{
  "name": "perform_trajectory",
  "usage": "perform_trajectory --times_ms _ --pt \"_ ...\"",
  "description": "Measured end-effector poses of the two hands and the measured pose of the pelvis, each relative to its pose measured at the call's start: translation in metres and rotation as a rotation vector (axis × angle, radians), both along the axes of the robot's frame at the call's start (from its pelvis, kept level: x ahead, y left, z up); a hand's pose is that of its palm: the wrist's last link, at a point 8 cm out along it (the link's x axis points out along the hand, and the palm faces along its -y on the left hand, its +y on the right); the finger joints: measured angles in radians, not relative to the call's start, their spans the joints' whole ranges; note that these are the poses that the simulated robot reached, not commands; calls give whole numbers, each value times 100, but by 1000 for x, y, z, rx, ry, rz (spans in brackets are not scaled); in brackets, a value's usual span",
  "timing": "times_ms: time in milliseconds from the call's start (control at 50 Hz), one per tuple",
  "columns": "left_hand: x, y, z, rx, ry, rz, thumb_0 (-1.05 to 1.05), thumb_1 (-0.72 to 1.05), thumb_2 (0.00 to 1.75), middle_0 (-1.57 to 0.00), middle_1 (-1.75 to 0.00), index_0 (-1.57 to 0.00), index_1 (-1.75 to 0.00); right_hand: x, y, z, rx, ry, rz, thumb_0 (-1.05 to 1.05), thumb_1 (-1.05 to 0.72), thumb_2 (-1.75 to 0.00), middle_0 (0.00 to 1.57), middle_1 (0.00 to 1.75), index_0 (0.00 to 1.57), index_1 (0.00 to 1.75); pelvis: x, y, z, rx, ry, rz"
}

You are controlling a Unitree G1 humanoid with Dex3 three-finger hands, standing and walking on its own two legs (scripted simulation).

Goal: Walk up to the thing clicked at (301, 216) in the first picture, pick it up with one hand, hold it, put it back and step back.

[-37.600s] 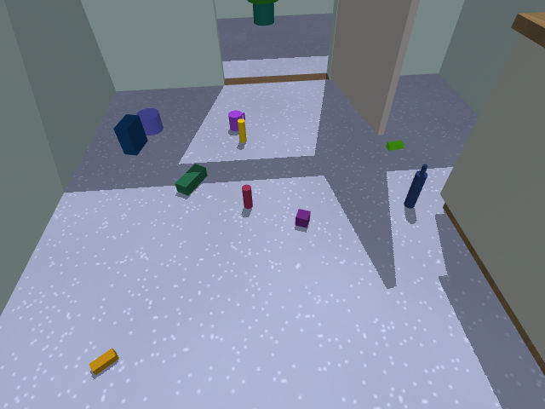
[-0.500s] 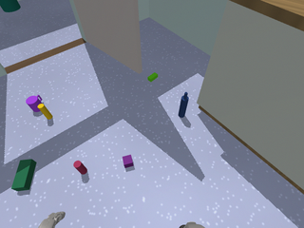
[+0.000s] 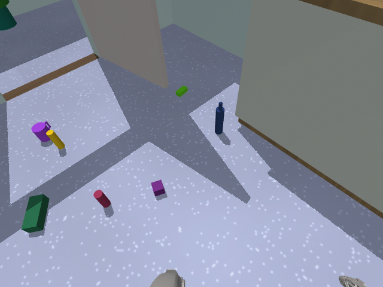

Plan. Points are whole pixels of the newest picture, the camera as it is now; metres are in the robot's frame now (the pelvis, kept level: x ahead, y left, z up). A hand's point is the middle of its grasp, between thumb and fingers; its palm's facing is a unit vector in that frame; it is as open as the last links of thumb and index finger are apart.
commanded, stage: walk up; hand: left
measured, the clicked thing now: (158, 188) +0.69 +0.26 -0.72
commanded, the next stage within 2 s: stand in 1.04 s
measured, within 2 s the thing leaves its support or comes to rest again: neither
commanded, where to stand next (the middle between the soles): +0.33 +0.01 m, yaw +3 degrees
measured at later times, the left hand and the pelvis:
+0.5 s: hand out of the picture -0.07 +0.26 -0.14, palm faces +0.08 -0.93 -0.35, open 7.4 cm; pelvis -0.13 -0.02 +0.01, yaw +4 degrees
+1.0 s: hand out of the picture -0.08 +0.24 -0.13, palm faces +0.09 -0.94 -0.33, open 7.4 cm; pelvis -0.14 -0.02 +0.02, yaw +5 degrees
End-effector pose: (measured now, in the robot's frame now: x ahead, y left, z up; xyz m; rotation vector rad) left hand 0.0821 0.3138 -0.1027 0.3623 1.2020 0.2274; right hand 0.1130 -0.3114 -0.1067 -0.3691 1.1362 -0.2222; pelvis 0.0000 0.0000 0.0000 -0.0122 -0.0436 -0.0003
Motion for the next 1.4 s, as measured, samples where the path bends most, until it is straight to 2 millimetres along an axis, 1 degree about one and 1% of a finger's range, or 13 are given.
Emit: perform_trajectory --times_ms 80,160,260,360,460,580,660,740,860,960,1160,1280,1400 --pt "-29 -8 14 11 -13 24 0 90 90 -20 -30 -21 -30 -23 -6 5 7 6 11 0 -91 -89 21 30 21 30 -20 -4 9 37 8 9" --pt "-42 -7 19 26 -66 34 1 90 90 -20 -30 -21 -30 -51 -9 4 -10 37 47 0 -91 -89 21 30 21 30 -43 -6 9 37 16 45" --pt "-59 1 7 12 -151 43 0 90 90 -20 -30 -21 -30 -87 -4 0 -38 78 97 0 -91 -89 21 30 20 30 -77 -3 -3 26 11 105" --pt "-97 -1 -1 -28 -116 80 0 90 90 -20 -30 -21 -29 -120 6 10 -25 84 113 1 -91 -89 21 30 21 30 -105 -5 4 19 -5 108" --pt "-142 -10 -3 -51 -63 97 0 90 90 -20 -30 -21 -29 -131 2 20 -22 39 120 1 -90 -89 21 30 21 30 -123 -14 10 3 4 89" --pt "-196 -27 -5 -35 8 104 0 91 90 -20 -30 -21 -29 -133 -13 14 2 -24 106 1 -90 -89 21 30 21 30 -142 -27 6 -24 -11 65" --pt "-216 -31 -1 -39 19 127 1 90 90 -20 -30 -21 -29 -141 -15 13 20 -20 105 0 -91 -89 21 30 21 30 -146 -26 9 -5 -8 77" --pt "-217 -30 -1 -51 9 135 1 90 90 -20 -30 -21 -30 -153 -10 11 25 5 100 0 -91 -90 21 30 20 30 -148 -22 10 15 -13 83" --pt "-200 -31 2 -67 -17 122 1 90 90 -20 -30 -21 -29 -163 1 12 58 36 87 1 -91 -89 21 30 21 30 -145 -24 17 4 -5 79" --pt "-181 -30 5 -63 -35 108 1 90 90 -20 -30 -21 -29 -159 5 13 70 45 79 1 -90 -89 21 30 21 30 -140 -25 20 -1 2 83" --pt "-149 -33 10 -67 -57 84 0 91 90 -20 -30 -21 -29 -139 4 19 60 21 64 1 -91 -89 21 30 21 30 -134 -23 25 8 0 78" --pt "-145 -36 12 -70 -44 66 0 91 90 -20 -30 -21 -29 -133 1 22 56 14 60 0 -91 -89 21 30 21 30 -135 -23 27 11 1 74" --pt "-152 -38 11 -68 -18 64 0 90 90 -20 -30 -21 -29 -136 -2 22 59 29 52 0 -91 -89 21 30 20 30 -135 -25 28 12 4 72"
